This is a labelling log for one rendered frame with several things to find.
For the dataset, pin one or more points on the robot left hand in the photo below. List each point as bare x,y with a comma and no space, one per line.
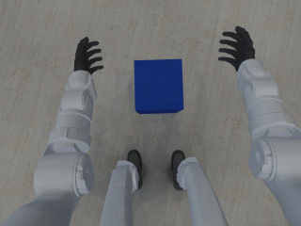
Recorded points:
82,61

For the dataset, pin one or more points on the left robot shin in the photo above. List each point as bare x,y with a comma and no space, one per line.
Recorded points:
123,163

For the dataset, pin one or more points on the right robot shin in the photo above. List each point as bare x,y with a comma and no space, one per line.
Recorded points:
189,159

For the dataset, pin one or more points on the carton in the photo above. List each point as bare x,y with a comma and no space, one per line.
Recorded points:
158,86

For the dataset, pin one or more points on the robot right upper arm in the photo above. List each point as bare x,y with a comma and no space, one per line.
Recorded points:
277,161

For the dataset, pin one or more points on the robot shin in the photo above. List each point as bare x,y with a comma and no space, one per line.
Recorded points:
189,159
123,163

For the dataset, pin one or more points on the robot right hand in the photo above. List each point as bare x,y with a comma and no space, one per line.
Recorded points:
243,46

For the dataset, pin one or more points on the robot left upper arm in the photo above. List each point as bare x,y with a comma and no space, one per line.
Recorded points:
61,180

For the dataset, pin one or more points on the left robot forearm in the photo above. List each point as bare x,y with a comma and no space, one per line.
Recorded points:
72,128

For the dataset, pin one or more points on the right robot forearm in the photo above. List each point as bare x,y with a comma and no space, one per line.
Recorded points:
264,106

